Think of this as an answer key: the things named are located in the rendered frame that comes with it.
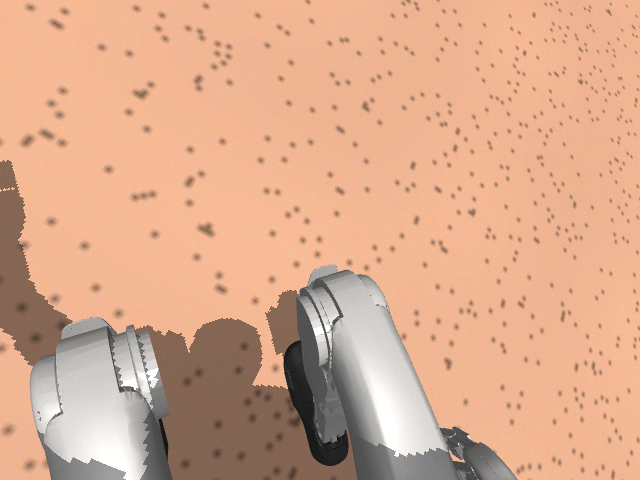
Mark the right robot hand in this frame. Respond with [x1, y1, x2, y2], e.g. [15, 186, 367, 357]
[440, 427, 518, 480]

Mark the right robot foot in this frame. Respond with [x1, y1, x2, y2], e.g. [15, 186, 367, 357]
[284, 340, 348, 466]

